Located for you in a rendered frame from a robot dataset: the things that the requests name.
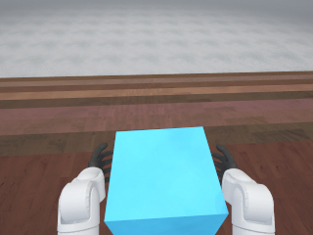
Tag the left robot forearm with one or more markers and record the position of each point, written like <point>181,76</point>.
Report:
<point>79,203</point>

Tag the carton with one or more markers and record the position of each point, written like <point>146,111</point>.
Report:
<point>164,182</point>

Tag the right robot hand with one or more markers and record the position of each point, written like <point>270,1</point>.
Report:
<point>227,160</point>

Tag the right robot forearm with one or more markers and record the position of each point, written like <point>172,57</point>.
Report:
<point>252,204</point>

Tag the left robot hand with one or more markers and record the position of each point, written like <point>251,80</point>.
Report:
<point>96,160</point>

